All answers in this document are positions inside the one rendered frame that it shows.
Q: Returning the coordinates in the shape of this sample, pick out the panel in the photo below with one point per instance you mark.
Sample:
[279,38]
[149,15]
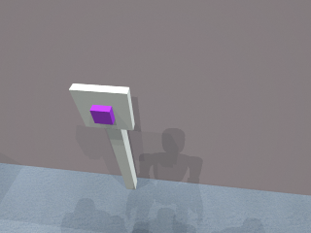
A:
[119,98]

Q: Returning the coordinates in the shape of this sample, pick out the button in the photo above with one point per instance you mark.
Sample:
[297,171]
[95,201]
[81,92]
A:
[102,114]

